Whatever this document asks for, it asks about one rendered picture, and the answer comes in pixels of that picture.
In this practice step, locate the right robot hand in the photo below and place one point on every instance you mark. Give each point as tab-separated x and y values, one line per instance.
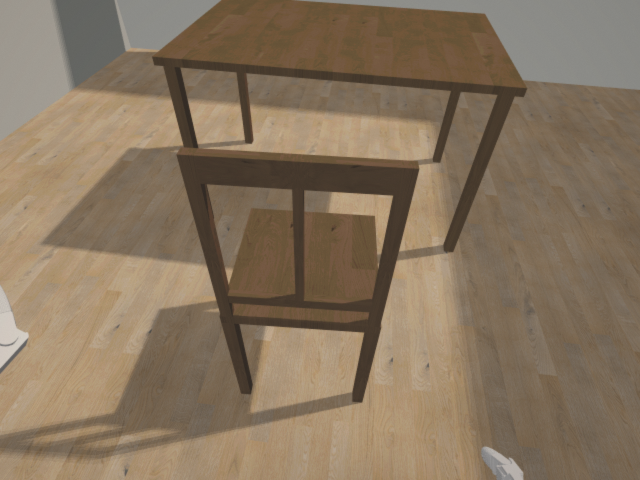
503	468

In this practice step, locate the chair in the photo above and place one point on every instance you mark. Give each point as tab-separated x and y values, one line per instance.
301	269

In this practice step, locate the left robot hand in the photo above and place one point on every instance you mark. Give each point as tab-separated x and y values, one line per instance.
12	340

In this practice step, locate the table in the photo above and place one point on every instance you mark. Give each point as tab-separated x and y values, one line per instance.
418	48

